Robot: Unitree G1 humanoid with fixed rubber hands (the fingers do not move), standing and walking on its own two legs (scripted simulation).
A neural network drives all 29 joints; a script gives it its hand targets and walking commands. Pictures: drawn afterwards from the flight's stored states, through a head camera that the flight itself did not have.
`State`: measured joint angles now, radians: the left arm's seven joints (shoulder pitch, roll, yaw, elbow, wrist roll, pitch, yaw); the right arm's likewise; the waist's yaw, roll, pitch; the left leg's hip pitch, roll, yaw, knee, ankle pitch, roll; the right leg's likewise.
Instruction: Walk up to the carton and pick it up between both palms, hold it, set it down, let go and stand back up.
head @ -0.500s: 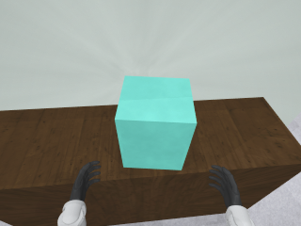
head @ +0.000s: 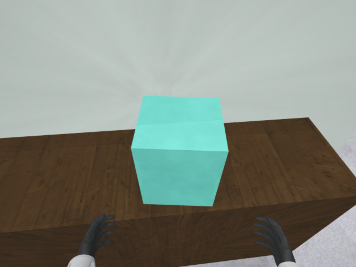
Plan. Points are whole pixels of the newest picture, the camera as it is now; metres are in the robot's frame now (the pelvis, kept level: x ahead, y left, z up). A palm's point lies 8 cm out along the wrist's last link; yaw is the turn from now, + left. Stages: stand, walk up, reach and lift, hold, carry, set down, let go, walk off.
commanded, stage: set down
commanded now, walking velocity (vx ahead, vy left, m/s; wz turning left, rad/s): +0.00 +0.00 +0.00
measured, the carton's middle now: (179, 153) +0.41 +0.04 -0.01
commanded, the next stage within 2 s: let go in 0.52 s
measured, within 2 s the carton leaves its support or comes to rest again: neither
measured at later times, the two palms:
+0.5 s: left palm (95, 261) +0.15 +0.22 -0.08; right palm out of the picture +0.15 -0.22 -0.07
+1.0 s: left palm (98, 262) +0.15 +0.21 -0.08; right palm out of the picture +0.14 -0.24 -0.07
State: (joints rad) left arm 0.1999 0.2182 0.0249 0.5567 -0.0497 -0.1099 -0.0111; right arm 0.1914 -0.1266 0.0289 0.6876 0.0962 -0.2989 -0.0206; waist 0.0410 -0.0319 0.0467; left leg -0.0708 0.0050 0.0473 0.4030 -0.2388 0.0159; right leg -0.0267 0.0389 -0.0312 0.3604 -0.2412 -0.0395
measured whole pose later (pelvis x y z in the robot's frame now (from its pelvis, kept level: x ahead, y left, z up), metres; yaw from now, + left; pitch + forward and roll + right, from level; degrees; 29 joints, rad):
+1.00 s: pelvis -0.02 -0.01 +0.00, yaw -1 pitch -5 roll +0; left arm 0.19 0.21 0.00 0.50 0.00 0.13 0.02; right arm 0.19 -0.18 -0.03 0.68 -0.01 -0.15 0.03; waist 0.01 -0.03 0.07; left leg -0.11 0.01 0.06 0.40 -0.21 0.00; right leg -0.09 0.04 -0.03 0.41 -0.24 -0.05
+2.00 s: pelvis -0.05 +0.03 -0.01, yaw -1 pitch -5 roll -1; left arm 0.36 0.26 0.00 0.76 0.01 -0.02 0.01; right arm 0.35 -0.27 0.01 0.76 0.00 -0.01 -0.01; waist 0.00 0.00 0.04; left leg -0.19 -0.02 0.08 0.49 -0.21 0.06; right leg -0.17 0.01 0.00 0.47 -0.21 0.00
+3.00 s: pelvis -0.04 +0.06 -0.01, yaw -4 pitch -3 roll -1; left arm 0.31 0.29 -0.01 0.70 0.00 -0.01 0.01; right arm 0.32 -0.30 0.02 0.66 0.01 -0.01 -0.01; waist -0.01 -0.02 0.05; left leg -0.21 -0.04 0.15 0.51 -0.25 0.10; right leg -0.22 -0.01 0.08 0.51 -0.24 0.05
